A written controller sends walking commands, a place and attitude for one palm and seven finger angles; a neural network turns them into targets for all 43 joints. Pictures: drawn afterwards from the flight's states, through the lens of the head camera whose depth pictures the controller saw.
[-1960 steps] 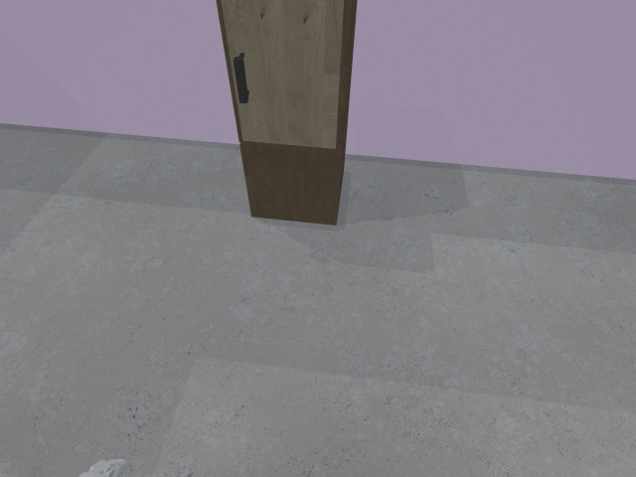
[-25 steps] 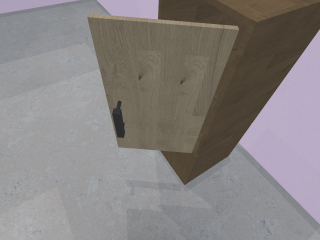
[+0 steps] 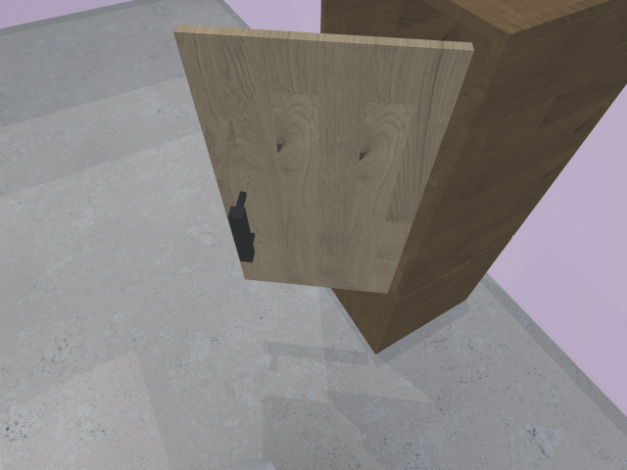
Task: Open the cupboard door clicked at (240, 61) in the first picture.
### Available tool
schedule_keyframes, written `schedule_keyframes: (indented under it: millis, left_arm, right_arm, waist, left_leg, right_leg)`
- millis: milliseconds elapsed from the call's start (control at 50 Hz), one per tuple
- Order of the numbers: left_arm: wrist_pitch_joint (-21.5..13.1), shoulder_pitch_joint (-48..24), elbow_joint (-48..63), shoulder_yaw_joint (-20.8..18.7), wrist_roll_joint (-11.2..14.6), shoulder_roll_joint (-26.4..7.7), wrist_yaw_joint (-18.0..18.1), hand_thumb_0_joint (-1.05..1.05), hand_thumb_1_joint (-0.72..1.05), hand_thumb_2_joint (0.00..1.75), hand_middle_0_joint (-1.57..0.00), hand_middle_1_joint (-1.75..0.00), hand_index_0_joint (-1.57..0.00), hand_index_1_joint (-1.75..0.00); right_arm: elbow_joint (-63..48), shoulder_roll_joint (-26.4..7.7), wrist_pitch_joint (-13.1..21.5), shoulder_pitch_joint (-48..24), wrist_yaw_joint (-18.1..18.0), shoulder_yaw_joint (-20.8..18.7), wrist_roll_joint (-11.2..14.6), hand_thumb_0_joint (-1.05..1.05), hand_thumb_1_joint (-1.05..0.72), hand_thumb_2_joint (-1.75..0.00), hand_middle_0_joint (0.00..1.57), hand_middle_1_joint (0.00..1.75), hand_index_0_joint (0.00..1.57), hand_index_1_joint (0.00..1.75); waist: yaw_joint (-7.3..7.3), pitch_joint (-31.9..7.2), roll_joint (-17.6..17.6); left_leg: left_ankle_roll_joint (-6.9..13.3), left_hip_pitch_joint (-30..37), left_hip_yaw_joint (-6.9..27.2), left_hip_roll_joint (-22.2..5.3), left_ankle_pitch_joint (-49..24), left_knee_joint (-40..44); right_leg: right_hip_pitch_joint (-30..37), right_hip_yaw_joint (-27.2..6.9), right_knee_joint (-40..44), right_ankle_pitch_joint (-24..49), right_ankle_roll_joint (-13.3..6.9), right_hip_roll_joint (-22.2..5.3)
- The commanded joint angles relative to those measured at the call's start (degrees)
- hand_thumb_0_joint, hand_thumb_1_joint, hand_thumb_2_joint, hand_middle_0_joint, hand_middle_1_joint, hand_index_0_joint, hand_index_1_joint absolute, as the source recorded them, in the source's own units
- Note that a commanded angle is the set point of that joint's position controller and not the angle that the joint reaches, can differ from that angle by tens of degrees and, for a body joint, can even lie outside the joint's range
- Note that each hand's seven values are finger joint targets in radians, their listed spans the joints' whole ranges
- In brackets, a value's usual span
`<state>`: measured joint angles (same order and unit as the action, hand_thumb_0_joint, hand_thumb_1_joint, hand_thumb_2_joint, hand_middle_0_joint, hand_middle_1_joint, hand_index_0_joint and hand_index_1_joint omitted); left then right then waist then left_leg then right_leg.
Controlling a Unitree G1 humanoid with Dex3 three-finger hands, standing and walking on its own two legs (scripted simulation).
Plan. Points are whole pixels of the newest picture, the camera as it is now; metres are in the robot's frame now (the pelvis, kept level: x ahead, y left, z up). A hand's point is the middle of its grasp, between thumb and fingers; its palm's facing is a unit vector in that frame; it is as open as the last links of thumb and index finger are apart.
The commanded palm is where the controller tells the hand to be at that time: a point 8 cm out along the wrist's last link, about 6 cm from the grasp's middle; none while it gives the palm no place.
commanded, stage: come to a stop and stand still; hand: left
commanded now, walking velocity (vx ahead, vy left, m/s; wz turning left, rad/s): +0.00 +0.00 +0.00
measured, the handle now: (244, 227) +0.51 +0.18 -0.09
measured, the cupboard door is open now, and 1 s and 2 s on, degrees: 54 54 54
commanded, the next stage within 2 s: look again from close up in 0.58 s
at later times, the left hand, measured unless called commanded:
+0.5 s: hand out of the picture -0.03 +0.21 -0.17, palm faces +0.01 -0.98 -0.17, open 7.3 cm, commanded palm none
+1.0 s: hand out of the picture -0.04 +0.19 -0.18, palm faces +0.01 -0.98 -0.19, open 7.3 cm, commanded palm none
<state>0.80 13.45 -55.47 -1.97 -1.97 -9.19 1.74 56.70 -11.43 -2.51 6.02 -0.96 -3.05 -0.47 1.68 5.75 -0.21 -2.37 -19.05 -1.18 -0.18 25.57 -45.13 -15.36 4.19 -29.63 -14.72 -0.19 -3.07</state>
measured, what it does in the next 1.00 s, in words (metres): steps on the spot: left foot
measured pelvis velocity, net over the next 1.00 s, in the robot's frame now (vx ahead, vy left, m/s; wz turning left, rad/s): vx -0.05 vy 0.02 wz -0.01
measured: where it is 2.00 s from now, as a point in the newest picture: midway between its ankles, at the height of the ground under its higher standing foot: outside the picture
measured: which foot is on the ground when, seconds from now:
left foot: up 0.00-0.04, down 0.06-1.00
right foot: down 0.00-1.00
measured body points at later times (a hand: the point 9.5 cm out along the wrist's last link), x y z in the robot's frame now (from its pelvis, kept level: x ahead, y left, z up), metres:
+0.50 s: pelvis -0.03 +0.04 +0.01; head -0.02 +0.04 +0.46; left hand -0.03 +0.26 -0.16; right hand -0.03 -0.19 -0.15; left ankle -0.02 +0.12 -0.74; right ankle -0.04 -0.11 -0.74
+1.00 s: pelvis -0.05 +0.02 +0.00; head -0.05 +0.02 +0.45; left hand -0.04 +0.24 -0.16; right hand -0.03 -0.20 -0.16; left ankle -0.02 +0.12 -0.74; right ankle -0.04 -0.11 -0.74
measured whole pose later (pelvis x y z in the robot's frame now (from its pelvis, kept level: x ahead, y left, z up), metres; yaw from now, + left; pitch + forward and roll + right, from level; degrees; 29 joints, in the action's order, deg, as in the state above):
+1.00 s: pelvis -0.05 +0.02 +0.00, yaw +0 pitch -2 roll +0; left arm -0.8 18.2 -61.3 0.9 -1.0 -8.3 2.4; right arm 60.8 -9.3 0.7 16.4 -0.8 -0.1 -0.7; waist -0.5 0.9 0.0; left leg 1.7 -14.0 -3.2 0.6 13.9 -29.5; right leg -13.0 2.0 -29.9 -15.1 1.6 -3.1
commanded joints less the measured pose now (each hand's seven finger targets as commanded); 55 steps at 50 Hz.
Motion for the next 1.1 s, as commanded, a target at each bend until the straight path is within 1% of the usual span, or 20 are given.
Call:
schedule_keyframes:
  millis: [0,20,40,80,120,180,220,240,280,400,460,640,660,680,700,720,760,800,840,1080]
  left_arm:
    - [-0.5,1.6,1.5,-2.5,0.8,-10.1,0.4,0.00,0.90,0.90,-0.20,-0.30,-0.20,-0.30]
    - [-0.1,2.4,1.8,-2.1,1.0,-8.0,0.2,0.00,0.90,0.90,-0.20,-0.30,-0.20,-0.30]
    - [0.2,2.9,2.0,-1.5,1.1,-5.4,0.2,0.00,0.90,0.90,-0.20,-0.30,-0.20,-0.30]
    - [0.9,1.9,0.4,-1.0,0.7,-4.3,0.3,0.00,0.90,0.90,-0.20,-0.30,-0.20,-0.30]
    - [0.9,3.3,-1.5,-0.6,0.5,-4.3,0.1,0.00,0.90,0.90,-0.20,-0.30,-0.20,-0.30]
    - [0.3,6.2,-3.8,0.0,0.5,-3.9,-0.1,0.00,0.90,0.90,-0.20,-0.30,-0.20,-0.30]
    - [-0.6,6.5,-4.9,0.3,0.7,-5.2,0.1,0.00,0.90,0.90,-0.20,-0.30,-0.20,-0.30]
    - [-0.7,6.1,-5.2,0.4,0.7,-5.7,0.1,0.00,0.90,0.90,-0.20,-0.30,-0.20,-0.30]
    - [-0.9,4.9,-5.9,0.5,0.8,-5.4,0.1,0.00,0.90,0.90,-0.20,-0.30,-0.20,-0.30]
    - [-0.4,6.1,-7.3,0.8,0.7,-4.5,0.1,0.00,0.90,0.90,-0.20,-0.30,-0.20,-0.30]
    - [-0.6,7.2,-7.8,0.8,0.7,-4.0,0.1,0.00,0.90,0.90,-0.20,-0.30,-0.20,-0.30]
    - [-1.4,9.1,-8.3,1.0,1.0,-2.8,0.5,0.00,0.90,0.90,-0.20,-0.30,-0.20,-0.30]
    - [-2.5,9.1,-9.0,2.2,0.1,-4.6,2.6,0.00,0.90,0.90,-0.20,-0.30,-0.20,-0.30]
    - [-3.4,10.2,-8.1,1.7,0.5,-6.4,2.3,0.00,0.90,0.90,-0.20,-0.30,-0.20,-0.30]
    - [-3.5,10.6,-7.3,1.8,0.7,-5.4,2.0,0.00,0.90,0.90,-0.20,-0.30,-0.20,-0.30]
    - [-3.4,10.1,-7.1,1.9,1.0,-4.7,1.8,0.00,0.90,0.90,-0.20,-0.30,-0.20,-0.30]
    - [-3.1,8.8,-6.3,2.0,1.2,-4.2,1.4,0.00,0.90,0.90,-0.20,-0.30,-0.20,-0.30]
    - [-2.7,8.0,-5.5,2.1,0.9,-4.1,1.3,0.00,0.90,0.90,-0.20,-0.30,-0.20,-0.30]
    - [-2.5,8.1,-4.9,2.0,0.9,-4.3,1.1,0.00,0.90,0.90,-0.20,-0.30,-0.20,-0.30]
    - [-2.6,7.2,-2.9,1.6,0.9,-6.5,0.7,0.00,0.90,0.90,-0.20,-0.30,-0.20,-0.30]
  right_arm:
    - [-0.2,-2.5,2.0,9.4,-0.2,-0.3,0.0,0.00,-0.90,-0.90,0.20,0.30,0.20,0.30]
    - [-0.2,-5.2,2.5,9.1,-0.3,-0.6,-0.3,0.00,-0.90,-0.90,0.20,0.30,0.20,0.30]
    - [-1.1,-7.7,2.6,7.1,-0.3,-0.6,-0.7,0.00,-0.90,-0.90,0.20,0.30,0.20,0.30]
    - [-1.1,-6.8,2.8,3.8,-0.8,-0.1,-0.9,0.00,-0.90,-0.90,0.20,0.30,0.20,0.30]
    - [-0.5,-5.5,3.1,3.2,-1.1,0.5,-0.8,0.00,-0.90,-0.90,0.20,0.30,0.20,0.30]
    - [0.9,-4.5,3.3,4.7,-1.4,0.6,-0.4,0.00,-0.90,-0.90,0.20,0.30,0.20,0.30]
    - [1.8,-3.8,3.7,6.9,-1.2,0.9,0.0,0.00,-0.90,-0.90,0.20,0.30,0.20,0.30]
    - [2.3,-3.4,3.8,8.1,-1.0,0.9,0.1,0.00,-0.90,-0.90,0.20,0.30,0.20,0.30]
    - [3.4,-3.3,3.7,8.9,-0.9,0.9,0.1,0.00,-0.90,-0.90,0.20,0.30,0.20,0.30]
    - [5.3,-3.5,3.5,10.1,-0.8,1.4,-0.1,0.00,-0.90,-0.90,0.20,0.30,0.20,0.30]
    - [5.8,-3.5,3.5,11.1,-0.8,1.4,-0.2,0.00,-0.90,-0.90,0.20,0.30,0.20,0.30]
    - [7.5,-1.3,3.8,14.4,-0.9,1.5,-0.1,0.00,-0.90,-0.90,0.20,0.30,0.20,0.30]
    - [3.2,-4.4,4.5,10.3,0.0,2.3,0.3,0.00,-0.90,-0.90,0.20,0.30,0.20,0.30]
    - [2.0,-2.5,4.8,9.3,0.2,2.8,0.1,0.00,-0.90,-0.90,0.20,0.30,0.20,0.30]
    - [2.3,-1.1,5.4,14.7,0.0,2.5,-0.4,0.00,-0.90,-0.90,0.20,0.30,0.20,0.30]
    - [2.5,-1.5,5.4,14.7,-0.3,2.5,-0.3,0.00,-0.90,-0.90,0.20,0.30,0.20,0.30]
    - [2.1,-2.2,4.8,14.0,-0.4,2.1,0.0,0.00,-0.90,-0.90,0.20,0.30,0.20,0.30]
    - [1.7,-1.9,4.4,13.3,-0.3,2.2,-0.1,0.00,-0.90,-0.90,0.20,0.30,0.20,0.30]
    - [1.5,-2.2,4.1,12.7,-0.1,2.0,-0.1,0.00,-0.90,-0.90,0.20,0.30,0.20,0.30]
    - [1.6,-3.9,4.4,10.4,0.0,2.0,-0.1,0.00,-0.90,-0.90,0.20,0.30,0.20,0.30]
  waist:
    - [-2.57,-10.2,-7.0]
    - [-1.83,-9.8,1.4]
    - [-0.67,-7.9,8.7]
    - [-0.18,-3.5,12.9]
    - [0.52,-3.3,10.7]
    - [1.03,-4.9,5.2]
    - [-0.17,-5.9,2.4]
    - [-0.90,-6.1,3.0]
    - [-1.38,-6.3,-1.7]
    - [-1.04,-0.5,1.8]
    - [-0.96,-0.6,1.4]
    - [-1.33,-1.7,-0.7]
    - [-0.80,2.1,1.7]
    - [-1.01,0.6,2.1]
    - [-2.40,-7.1,3.4]
    - [-1.87,-10.9,1.8]
    - [-2.33,-8.2,-1.4]
    - [-2.09,-2.5,-1.4]
    - [-2.16,0.0,-1.9]
    - [-1.64,-2.0,-0.7]
  left_leg:
    - [0.8,12.2,-1.1,-1.4,-16.0,21.9]
    - [3.2,14.5,5.6,-7.9,-23.9,23.2]
    - [6.9,8.4,11.2,-14.6,-25.8,26.1]
    - [9.5,-0.7,12.9,-14.8,-20.6,31.5]
    - [9.5,1.1,10.8,-13.1,-22.3,30.7]
    - [8.2,5.1,7.4,-10.4,-25.2,26.8]
    - [5.4,6.9,5.2,-7.2,-23.5,24.8]
    - [4.6,7.5,4.9,-6.5,-21.6,25.5]
    - [4.0,9.2,4.2,-6.5,-23.8,24.9]
    - [3.7,3.8,5.9,-6.7,-6.3,31.9]
    - [3.8,3.3,6.3,-6.7,-3.9,32.9]
    - [3.7,6.2,4.0,-5.8,-11.0,29.5]
    - [2.4,1.1,1.8,-6.4,-18.4,20.0]
    - [2.2,2.9,2.8,-4.1,-19.7,20.2]
    - [2.9,5.5,3.3,-4.9,-20.1,20.1]
    - [3.4,6.8,4.2,-5.3,-23.2,19.1]
    - [3.8,5.9,4.4,-5.2,-18.6,20.1]
    - [3.8,2.8,4.6,-4.8,-15.3,21.6]
    - [3.7,1.5,4.7,-4.1,-9.3,23.0]
    - [3.8,3.5,4.3,-4.6,-12.8,24.3]
  right_leg:
    - [3.2,-8.8,2.2,20.9,-4.5,-9.1]
    - [-1.6,-5.6,0.1,9.5,-1.3,-4.7]
    - [-0.4,-1.9,-0.9,-2.6,1.2,-1.5]
    - [3.3,-1.3,-7.0,-7.6,1.8,-0.3]
    - [2.6,-2.8,-8.5,-7.1,1.2,-0.7]
    - [4.7,-3.2,1.0,0.0,1.2,-1.2]
    - [6.3,-6.1,7.6,8.2,0.6,-3.4]
    - [6.2,-6.2,8.1,8.5,0.3,-4.3]
    - [6.0,-5.8,7.9,10.3,0.5,-3.5]
    - [4.6,-5.2,9.3,2.4,0.9,-2.8]
    - [4.6,-5.1,9.1,2.4,0.9,-2.6]
    - [3.2,-6.0,10.2,3.8,0.3,-3.3]
    - [1.3,-5.7,8.0,6.1,-0.6,-4.1]
    - [1.6,-6.9,7.7,14.9,-1.7,-5.5]
    - [5.5,-6.6,4.0,11.2,-2.5,-5.1]
    - [6.9,-6.2,3.5,10.7,-2.2,-4.5]
    - [4.2,-6.2,4.7,4.9,-1.7,-3.9]
    - [1.7,-6.2,5.5,1.9,-1.7,-3.3]
    - [-0.7,-6.8,6.5,-3.3,-1.7,-3.0]
    - [1.9,-6.8,8.1,1.3,-1.5,-3.2]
